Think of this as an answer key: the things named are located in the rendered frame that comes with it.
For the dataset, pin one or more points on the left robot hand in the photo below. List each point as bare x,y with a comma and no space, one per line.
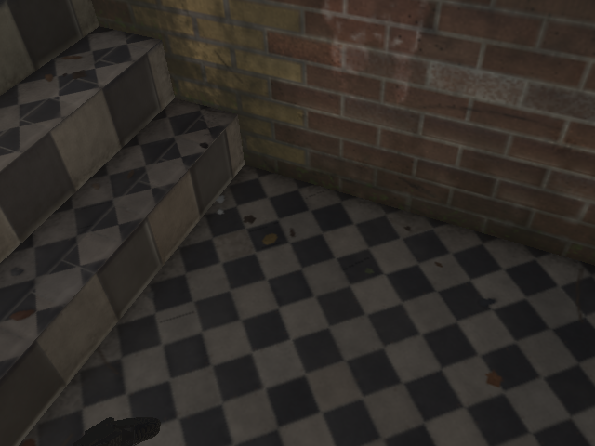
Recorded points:
124,432

